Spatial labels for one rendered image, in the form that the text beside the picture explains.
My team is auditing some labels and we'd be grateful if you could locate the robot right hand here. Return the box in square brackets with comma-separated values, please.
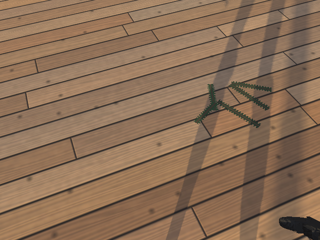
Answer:
[279, 216, 320, 240]

